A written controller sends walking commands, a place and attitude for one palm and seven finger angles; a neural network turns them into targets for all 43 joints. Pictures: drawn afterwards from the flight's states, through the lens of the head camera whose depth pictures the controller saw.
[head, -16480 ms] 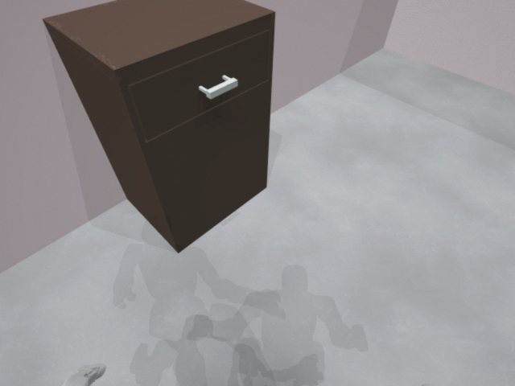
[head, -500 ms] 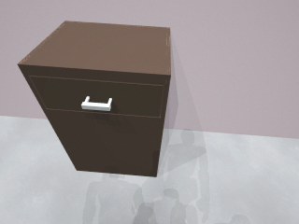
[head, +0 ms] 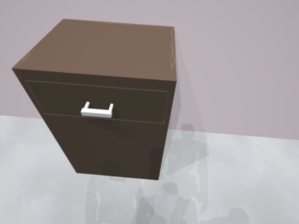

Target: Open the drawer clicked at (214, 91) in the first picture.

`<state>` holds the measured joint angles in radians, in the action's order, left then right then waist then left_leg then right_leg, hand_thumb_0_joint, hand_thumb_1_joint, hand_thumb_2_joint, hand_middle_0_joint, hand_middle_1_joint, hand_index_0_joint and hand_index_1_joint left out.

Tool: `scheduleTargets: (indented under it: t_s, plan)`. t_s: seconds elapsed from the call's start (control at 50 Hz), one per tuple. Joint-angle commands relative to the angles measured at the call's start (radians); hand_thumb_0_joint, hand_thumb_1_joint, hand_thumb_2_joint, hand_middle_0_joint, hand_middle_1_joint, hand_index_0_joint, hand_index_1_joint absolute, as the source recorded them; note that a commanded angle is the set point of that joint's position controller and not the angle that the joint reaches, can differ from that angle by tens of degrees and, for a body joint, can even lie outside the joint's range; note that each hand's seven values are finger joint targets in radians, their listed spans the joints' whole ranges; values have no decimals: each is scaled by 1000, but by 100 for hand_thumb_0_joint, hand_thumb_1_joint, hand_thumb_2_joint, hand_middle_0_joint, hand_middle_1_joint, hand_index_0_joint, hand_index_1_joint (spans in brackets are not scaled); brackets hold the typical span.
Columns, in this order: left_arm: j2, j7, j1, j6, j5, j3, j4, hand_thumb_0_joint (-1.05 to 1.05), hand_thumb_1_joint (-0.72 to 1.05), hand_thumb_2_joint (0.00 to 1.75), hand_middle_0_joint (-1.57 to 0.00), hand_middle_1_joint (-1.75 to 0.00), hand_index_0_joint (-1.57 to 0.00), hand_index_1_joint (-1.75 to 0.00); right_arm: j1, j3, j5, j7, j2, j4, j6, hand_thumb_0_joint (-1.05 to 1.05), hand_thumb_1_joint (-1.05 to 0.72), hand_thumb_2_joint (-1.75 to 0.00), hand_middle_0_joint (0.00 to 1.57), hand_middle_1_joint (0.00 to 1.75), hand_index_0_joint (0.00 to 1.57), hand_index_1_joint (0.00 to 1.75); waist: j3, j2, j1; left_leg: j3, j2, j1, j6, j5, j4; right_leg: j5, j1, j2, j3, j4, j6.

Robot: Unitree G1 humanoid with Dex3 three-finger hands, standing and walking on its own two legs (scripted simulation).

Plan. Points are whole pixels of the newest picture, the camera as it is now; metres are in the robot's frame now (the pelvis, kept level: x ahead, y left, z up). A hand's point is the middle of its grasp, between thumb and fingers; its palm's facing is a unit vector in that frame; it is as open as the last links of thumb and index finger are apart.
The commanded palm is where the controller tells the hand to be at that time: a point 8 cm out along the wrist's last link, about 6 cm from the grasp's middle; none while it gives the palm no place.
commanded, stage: raise the hand with hooked fingers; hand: left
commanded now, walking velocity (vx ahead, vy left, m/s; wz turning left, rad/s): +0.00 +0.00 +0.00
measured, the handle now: (98, 109) +0.52 +0.24 -0.05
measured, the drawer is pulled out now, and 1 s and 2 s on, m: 0.00 0.00 0.00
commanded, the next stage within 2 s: move the hooked fingers above the handle in 1.96 s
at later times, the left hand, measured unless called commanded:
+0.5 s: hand (96, 221) +0.15 +0.15 -0.09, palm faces -0.15 -0.32 -0.94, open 8.6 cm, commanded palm +0.15 +0.20 -0.01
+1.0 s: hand (93, 179) +0.23 +0.17 -0.01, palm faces -0.04 -0.09 -0.99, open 11.6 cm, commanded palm +0.22 +0.18 +0.05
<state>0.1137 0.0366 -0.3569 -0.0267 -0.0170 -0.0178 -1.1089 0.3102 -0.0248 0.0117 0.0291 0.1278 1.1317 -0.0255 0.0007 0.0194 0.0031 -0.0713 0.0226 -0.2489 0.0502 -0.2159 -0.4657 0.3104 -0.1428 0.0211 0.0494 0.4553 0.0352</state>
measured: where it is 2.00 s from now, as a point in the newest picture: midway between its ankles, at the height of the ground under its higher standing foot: outside the picture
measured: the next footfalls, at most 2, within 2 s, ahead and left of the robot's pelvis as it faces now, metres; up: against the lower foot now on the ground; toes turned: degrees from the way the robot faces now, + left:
none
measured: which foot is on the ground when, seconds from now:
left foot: down 0.00-1.00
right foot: down 0.00-1.00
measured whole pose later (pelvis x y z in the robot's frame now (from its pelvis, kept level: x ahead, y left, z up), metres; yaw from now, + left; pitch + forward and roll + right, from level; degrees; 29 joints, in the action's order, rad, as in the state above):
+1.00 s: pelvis -0.01 -0.04 -0.03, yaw -5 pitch +7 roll +2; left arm 0.40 0.31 -0.31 -0.04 -0.99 -0.05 0.00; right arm 0.18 0.00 0.04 0.02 0.26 0.60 0.11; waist -0.08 -0.05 0.04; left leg 0.01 0.02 -0.52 0.00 -0.32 -0.72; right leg 0.43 -0.47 0.08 -0.02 0.77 0.09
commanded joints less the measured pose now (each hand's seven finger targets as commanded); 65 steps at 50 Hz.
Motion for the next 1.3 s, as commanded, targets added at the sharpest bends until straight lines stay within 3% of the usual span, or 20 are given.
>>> scheduleTargets:
  t_s: [0.0,0.04,0.06,0.08,0.1,0.12,0.14,0.22,0.28,0.32,0.38,0.44,0.5,0.62,0.72,0.8,0.92,0.98,1.16,1.28]
  plan:
    - [82,10,-86,-5,1,16,8,0,90,90,-20,-30,-20,-30,68,14,-3,7,78,-18,-11,0,-90,-90,20,30,20,30,67,-23,0,125,-133,47,17,159,92,-167,-67,-113,-94,-86,8]
    - [115,45,-122,-23,-11,14,-6,0,90,90,-20,-30,-20,-30,-46,19,-9,-2,125,-99,-14,0,-90,-90,20,30,20,30,134,-25,32,107,-128,-29,-17,216,-100,-423,-122,-153,-164,-132,-16]
    - [349,55,616,-171,-82,-93,1566,0,88,89,-20,-32,-20,-32,-15,43,-75,34,290,-490,-154,0,-90,-90,20,30,20,30,-356,-288,-94,68,-37,293,8,286,47,-356,-116,-42,-139,9,23]
    - [315,135,269,-98,-100,-6,1309,0,85,88,-20,-33,-20,-33,-104,21,-59,76,209,-395,-259,0,-90,-90,20,30,20,30,-350,-442,-3,93,-88,371,-23,377,54,-120,-157,-32,-35,103,30]
    - [261,193,212,-27,-66,2,1249,0,83,87,-21,-34,-21,-34,-89,51,-66,86,206,-334,-293,0,-90,-90,20,30,20,30,-247,-298,-27,119,-103,248,-55,244,90,6,-236,-15,-1,129,9]
    - [60,192,-153,89,-106,-130,974,0,81,86,-21,-36,-21,-36,-88,45,-87,78,153,-335,-287,0,-90,-90,20,30,20,30,-131,-171,-14,132,-105,155,-19,172,91,25,-267,-23,4,135,1]
    - [71,201,66,80,-119,-167,1255,0,78,85,-21,-37,-21,-37,-102,49,-83,65,191,-438,-290,0,-90,-90,20,30,20,30,-72,-127,-22,143,-82,49,-21,97,73,-29,-233,-29,15,107,1]
    - [105,284,-32,109,-511,-243,1165,0,69,81,-22,-43,-22,-43,-135,70,-7,31,255,-539,-256,0,-90,-90,20,30,20,30,-97,118,-66,142,-41,-47,0,171,-124,-76,-409,2,-5,126,15]
    - [72,329,-327,119,-766,-227,1014,0,62,78,-22,-48,-22,-48,-248,101,29,-19,260,-641,-134,0,-90,-90,20,30,20,30,-91,263,38,98,-24,-153,-15,120,-176,-62,-426,17,-21,154,26]
    - [162,331,-430,74,-871,-122,999,0,57,76,-22,-51,-22,-51,-277,96,19,-54,236,-669,-40,0,-90,-90,20,30,20,30,-161,279,118,60,-10,-249,-35,168,-197,-280,-323,8,-71,231,37]
    - [279,376,-321,-7,-984,-19,1119,0,50,73,-23,-55,-23,-55,-327,84,24,-78,213,-743,27,0,-90,-90,20,30,20,30,-227,160,151,42,3,-311,-41,139,-243,-292,-345,6,-120,302,43]
    - [369,472,-115,-22,-1062,55,1331,0,43,70,-23,-60,-23,-60,-325,86,44,-76,199,-808,89,0,-90,-90,20,30,20,30,-360,-180,148,44,17,-181,-35,149,-299,-196,-417,22,-163,334,62]
    - [420,541,152,-25,-1087,80,1495,0,36,67,-24,-64,-24,-64,-315,84,63,-62,194,-796,122,0,-90,-90,20,30,20,30,-426,-194,74,94,0,-106,-24,131,-395,-100,-568,17,-206,335,58]
    - [350,495,300,-73,-1035,-26,1382,0,22,61,-25,-74,-25,-74,-338,71,67,-40,200,-755,89,0,-90,-90,20,30,20,30,-256,-23,-26,102,17,-207,5,-50,-449,25,-612,-7,-230,235,25]
    - [355,324,157,87,-947,-30,1202,0,11,56,-26,-81,-26,-81,-334,51,14,-19,197,-742,113,0,-90,-90,20,30,20,30,-273,152,35,67,30,-303,-3,-11,-314,-213,-270,-41,-260,147,-27]
    - [504,273,80,95,-953,106,1196,0,1,52,-26,-87,-26,-87,-338,26,11,-6,198,-739,110,0,-90,-90,20,30,20,30,-295,106,94,58,35,-309,-17,30,-249,-435,-96,-61,-280,179,-39]
    - [492,336,224,-18,-974,139,1383,0,-13,46,-27,-96,-27,-96,-337,51,33,-1,178,-720,85,0,-90,-90,20,30,20,30,-300,-55,87,86,48,-251,-11,41,-229,-373,-124,-58,-273,155,-18]
    - [467,393,223,-44,-957,157,1344,0,-20,43,-28,-100,-28,-100,-305,76,32,-3,185,-695,65,0,-90,-90,20,30,20,30,-324,-7,61,92,54,-234,-8,58,-243,-445,-142,-53,-252,170,-25]
    - [447,301,381,164,-942,23,1273,0,-41,34,-29,-114,-29,-114,-335,90,-19,3,221,-698,94,0,-90,-90,20,30,20,30,-295,23,58,54,48,-129,2,96,-155,-354,-122,-34,-163,116,-31]
    - [500,216,515,148,-960,45,1278,0,-50,30,-30,-120,-30,-120,-337,69,-13,19,208,-691,107,0,-90,-90,20,30,20,30,-254,-10,60,63,32,-15,6,154,-107,-284,-150,-9,-106,86,-13]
